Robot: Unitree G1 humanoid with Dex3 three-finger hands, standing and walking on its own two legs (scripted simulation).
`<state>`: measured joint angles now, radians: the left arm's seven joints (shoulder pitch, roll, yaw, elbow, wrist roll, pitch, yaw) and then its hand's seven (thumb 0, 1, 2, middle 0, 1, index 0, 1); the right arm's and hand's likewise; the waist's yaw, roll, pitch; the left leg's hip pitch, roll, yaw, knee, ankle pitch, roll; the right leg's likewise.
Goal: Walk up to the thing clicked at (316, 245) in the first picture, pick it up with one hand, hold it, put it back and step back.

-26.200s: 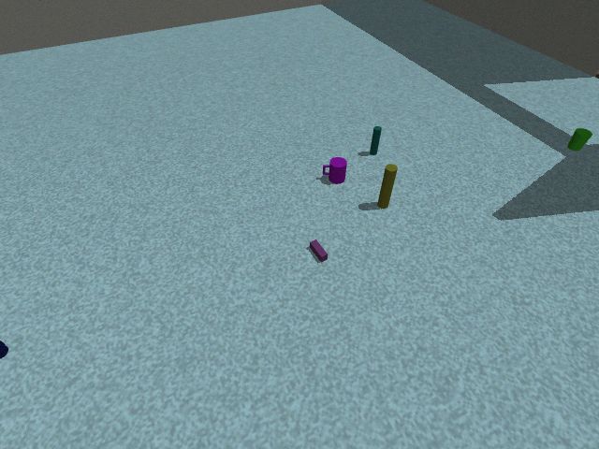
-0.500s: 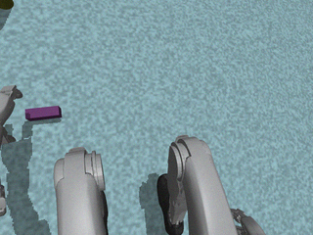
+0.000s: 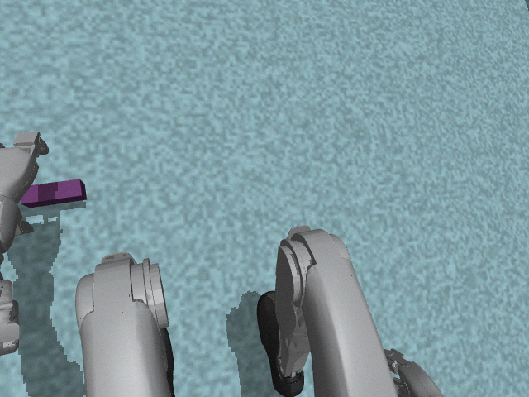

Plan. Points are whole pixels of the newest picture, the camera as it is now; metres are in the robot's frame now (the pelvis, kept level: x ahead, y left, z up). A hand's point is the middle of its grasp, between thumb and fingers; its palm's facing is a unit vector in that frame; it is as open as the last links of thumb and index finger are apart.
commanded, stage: approach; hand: left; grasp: from above
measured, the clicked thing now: (54, 193) +0.45 +0.31 -0.30
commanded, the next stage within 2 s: rest palm in 0.60 s
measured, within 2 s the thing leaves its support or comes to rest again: neither
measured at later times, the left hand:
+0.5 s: hand (20, 200) +0.42 +0.32 -0.19, palm faces -0.54 -0.12 -0.84, open 13.6 cm
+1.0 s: hand (28, 176) +0.45 +0.31 -0.19, palm faces -0.50 -0.10 -0.86, open 14.0 cm
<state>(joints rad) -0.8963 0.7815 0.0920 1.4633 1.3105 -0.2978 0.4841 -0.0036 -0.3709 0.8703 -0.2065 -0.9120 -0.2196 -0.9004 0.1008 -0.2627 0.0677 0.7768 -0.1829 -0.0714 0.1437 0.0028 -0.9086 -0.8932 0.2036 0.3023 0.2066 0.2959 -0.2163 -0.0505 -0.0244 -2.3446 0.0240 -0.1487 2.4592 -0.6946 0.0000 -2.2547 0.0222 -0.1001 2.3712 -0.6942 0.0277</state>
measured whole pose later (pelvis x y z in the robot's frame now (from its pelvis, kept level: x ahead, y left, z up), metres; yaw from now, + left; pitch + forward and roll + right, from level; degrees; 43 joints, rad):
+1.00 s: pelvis +0.00 +0.00 +0.00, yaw -1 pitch +32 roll -10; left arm -1.04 0.87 0.11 1.62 1.27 -0.20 0.41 0.00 -0.49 0.98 -0.10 -1.00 -0.10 -1.00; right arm 0.10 -0.29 0.15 0.70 -0.18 -0.09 0.15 0.00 -0.90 -0.90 0.20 0.30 0.20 0.30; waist -0.31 -0.04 0.04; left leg -2.35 0.02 -0.17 2.47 -0.69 0.01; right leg -2.25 0.03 -0.12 2.36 -0.68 0.04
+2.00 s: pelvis +0.00 +0.01 -0.02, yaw -6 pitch +26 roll -14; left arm -0.98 1.00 0.14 1.75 1.32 -0.27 0.67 0.00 -0.49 0.98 -0.11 -0.96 -0.10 -0.96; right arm 0.07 -0.33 0.28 0.71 -0.30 -0.23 0.26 0.00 -0.90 -0.90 0.20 0.30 0.21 0.30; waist -0.35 -0.14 0.15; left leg -2.35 0.03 -0.26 2.59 -0.72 0.01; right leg -2.22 0.06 -0.19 2.41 -0.68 0.05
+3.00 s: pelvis -0.01 +0.01 -0.02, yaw -6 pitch +25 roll -15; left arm -0.98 1.01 0.12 1.75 1.28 -0.25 0.66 0.00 0.24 0.41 -0.64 -0.53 -0.67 -0.49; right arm 0.06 -0.35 0.30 0.69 -0.29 -0.27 0.27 0.00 -0.89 -0.89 0.20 0.30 0.20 0.30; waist -0.35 -0.16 0.18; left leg -2.34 0.03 -0.27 2.58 -0.72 0.00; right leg -2.21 0.07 -0.20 2.39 -0.66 0.06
